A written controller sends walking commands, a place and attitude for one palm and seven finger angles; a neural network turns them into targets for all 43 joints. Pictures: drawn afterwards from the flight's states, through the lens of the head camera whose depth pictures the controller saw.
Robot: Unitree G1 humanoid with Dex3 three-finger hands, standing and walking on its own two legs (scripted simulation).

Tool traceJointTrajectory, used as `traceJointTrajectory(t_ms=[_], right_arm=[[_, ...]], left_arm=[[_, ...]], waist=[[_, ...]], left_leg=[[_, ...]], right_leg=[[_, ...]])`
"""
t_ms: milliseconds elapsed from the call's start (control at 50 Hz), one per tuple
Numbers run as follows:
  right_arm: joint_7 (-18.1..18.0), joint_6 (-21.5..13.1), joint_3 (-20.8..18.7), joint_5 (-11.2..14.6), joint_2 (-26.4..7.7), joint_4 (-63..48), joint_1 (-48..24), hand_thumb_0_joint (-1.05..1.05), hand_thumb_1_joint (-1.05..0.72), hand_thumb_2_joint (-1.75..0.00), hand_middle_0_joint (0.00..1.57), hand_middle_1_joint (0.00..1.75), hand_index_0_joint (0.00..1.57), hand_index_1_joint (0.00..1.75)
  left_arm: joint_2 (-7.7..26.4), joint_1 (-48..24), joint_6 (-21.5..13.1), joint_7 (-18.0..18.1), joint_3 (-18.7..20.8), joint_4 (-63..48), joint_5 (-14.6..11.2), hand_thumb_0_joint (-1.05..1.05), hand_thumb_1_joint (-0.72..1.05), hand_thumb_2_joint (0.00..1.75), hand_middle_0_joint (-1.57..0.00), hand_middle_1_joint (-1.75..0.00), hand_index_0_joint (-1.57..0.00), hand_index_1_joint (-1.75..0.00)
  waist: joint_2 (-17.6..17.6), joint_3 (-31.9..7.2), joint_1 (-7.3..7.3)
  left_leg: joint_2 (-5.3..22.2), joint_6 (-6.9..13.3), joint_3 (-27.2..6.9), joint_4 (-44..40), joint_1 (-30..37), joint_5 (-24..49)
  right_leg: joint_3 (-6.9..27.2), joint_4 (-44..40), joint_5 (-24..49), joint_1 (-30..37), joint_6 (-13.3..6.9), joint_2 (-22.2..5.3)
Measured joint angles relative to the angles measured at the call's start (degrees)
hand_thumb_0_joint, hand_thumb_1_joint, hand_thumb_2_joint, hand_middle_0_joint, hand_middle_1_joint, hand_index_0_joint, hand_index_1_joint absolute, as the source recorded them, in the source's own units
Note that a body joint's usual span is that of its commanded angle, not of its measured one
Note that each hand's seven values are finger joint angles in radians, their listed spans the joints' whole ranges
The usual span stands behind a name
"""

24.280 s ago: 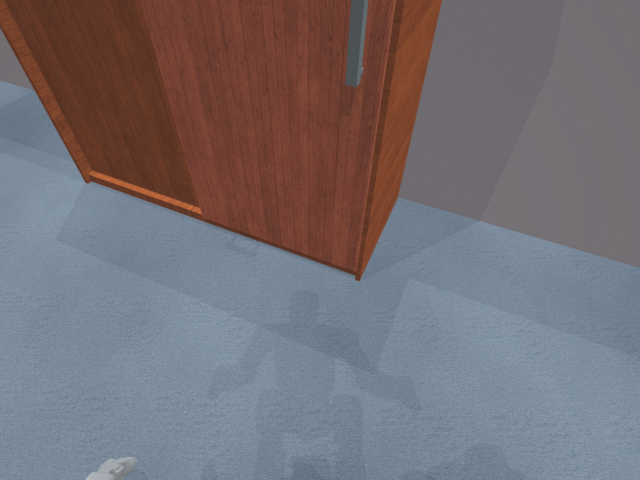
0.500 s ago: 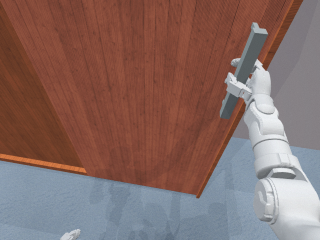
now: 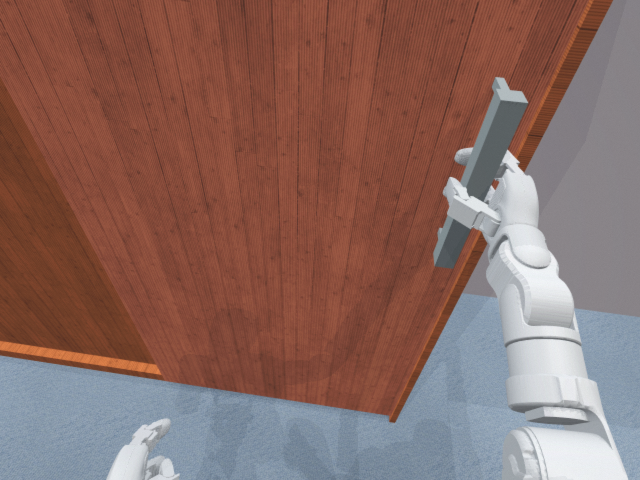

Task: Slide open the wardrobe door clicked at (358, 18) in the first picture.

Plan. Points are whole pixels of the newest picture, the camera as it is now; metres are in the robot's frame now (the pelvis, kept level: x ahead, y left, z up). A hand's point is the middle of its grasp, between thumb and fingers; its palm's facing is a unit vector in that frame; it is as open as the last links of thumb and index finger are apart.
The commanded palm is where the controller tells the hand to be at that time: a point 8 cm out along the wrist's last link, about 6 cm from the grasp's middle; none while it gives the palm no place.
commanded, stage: tug the door sideways, standing still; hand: right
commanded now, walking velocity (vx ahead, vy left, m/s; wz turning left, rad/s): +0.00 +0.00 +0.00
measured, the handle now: (468, 182) +0.46 -0.15 +0.17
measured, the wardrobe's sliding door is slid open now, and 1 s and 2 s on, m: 0.00 0.01 0.08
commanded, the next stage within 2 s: step sideways, sliding the door along in 0.80 s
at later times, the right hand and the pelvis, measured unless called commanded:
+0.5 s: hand (453, 201) +0.41 -0.12 +0.18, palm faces +0.16 +0.99 -0.04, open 6.2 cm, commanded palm +0.39 -0.11 +0.18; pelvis -0.03 +0.00 +0.00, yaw -5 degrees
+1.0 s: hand (449, 202) +0.41 -0.11 +0.18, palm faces +0.10 +0.99 -0.06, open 6.3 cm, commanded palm +0.39 -0.14 +0.18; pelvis -0.05 -0.01 -0.01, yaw -3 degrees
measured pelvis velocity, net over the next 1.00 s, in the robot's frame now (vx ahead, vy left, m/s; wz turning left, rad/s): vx -0.05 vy -0.01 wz -0.05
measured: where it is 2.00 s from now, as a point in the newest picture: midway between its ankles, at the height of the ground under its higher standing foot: outside the picture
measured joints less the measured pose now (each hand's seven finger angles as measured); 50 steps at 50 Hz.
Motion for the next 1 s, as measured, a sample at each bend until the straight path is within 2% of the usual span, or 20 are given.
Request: traceJointTrajectory(t_ms=[100,180,420,720,920,960,1000], right_arm=[[-2.01,1.9,2.22,-0.94,1.98,1.11,-3.72,0.02,-0.66,-0.78,0.32,1.4,0.36,1.4],[-3.97,2.0,3.15,-1.43,3.1,3.5,-5.83,0.02,-0.67,-0.79,0.32,1.39,0.35,1.4],[-6.23,-3.14,5.6,-1.01,3.0,13.93,-12.96,0.01,-0.71,-0.79,0.29,1.38,0.26,1.4],[-8.57,-9.14,8.18,0.07,2.49,25.59,-20.14,0.0,-0.72,-0.77,0.28,1.38,0.23,1.4],[-9.32,-12.13,9.23,0.44,2.83,29.93,-22.51,0.0,-0.71,-0.77,0.3,1.39,0.24,1.4],[-6.52,-13.98,7.22,-1.1,1.75,29.81,-21.49,0.0,-0.69,-0.77,0.31,1.39,0.25,1.4],[-4.42,-16.24,6.34,-1.3,0.07,29.43,-20.25,-0.01,-0.67,-0.77,0.34,1.4,0.26,1.4]], left_arm=[[0.26,-2.0,0.42,0.17,0.33,1.28,0.6,0.01,0.9,0.9,-0.2,-0.3,-0.2,-0.3],[-0.07,-2.55,0.34,0.12,0.47,1.72,1.01,0.01,0.9,0.9,-0.2,-0.3,-0.2,-0.3],[-2.03,0.38,-2.16,-0.79,-0.36,4.54,1.35,0.01,0.9,0.9,-0.2,-0.3,-0.2,-0.3],[-1.03,4.12,-6.9,-1.58,0.35,8.74,1.61,0.01,0.9,0.9,-0.2,-0.3,-0.2,-0.3],[-1.19,4.26,-9.81,-2.16,0.29,9.53,1.85,0.01,0.9,0.9,-0.2,-0.3,-0.2,-0.3],[-1.09,3.55,-9.09,-1.63,-0.41,8.8,2.0,0.01,0.9,0.9,-0.2,-0.3,-0.2,-0.3],[-1.25,2.75,-7.98,-0.83,-0.66,7.72,2.09,0.01,0.9,0.9,-0.2,-0.3,-0.2,-0.3]], waist=[[-0.2,0.96,-1.22],[-1.12,1.26,-1.34],[-0.88,2.42,-1.22],[-0.56,2.57,-0.02],[-0.5,2.38,0.15],[-0.5,2.37,0.16],[-0.31,2.81,0.25]], left_leg=[[0.39,0.05,1.93,1.13,-0.57,-0.9],[0.69,-0.39,2.58,2.06,-1.35,-0.07],[1.37,-0.01,3.29,3.53,-3.25,-1.11],[1.71,-0.43,3.77,5.45,-6.68,-0.31],[1.93,-0.68,3.64,6.59,-8.16,-0.38],[1.71,-0.82,2.69,7.14,-8.79,-0.44],[1.38,-0.88,1.53,8.22,-9.3,-0.72]], right_leg=[[2.06,1.46,-0.68,-1.41,0.13,0.54],[3.19,1.65,0.43,-2.2,-0.1,1.0],[4.47,3.15,0.87,-4.72,-0.16,1.95],[4.83,5.09,1.77,-8.33,-0.66,2.24],[4.66,5.96,1.81,-9.67,-0.88,2.39],[3.74,6.15,1.6,-9.75,-1.0,2.05],[2.58,6.71,1.1,-9.59,-1.05,1.57]])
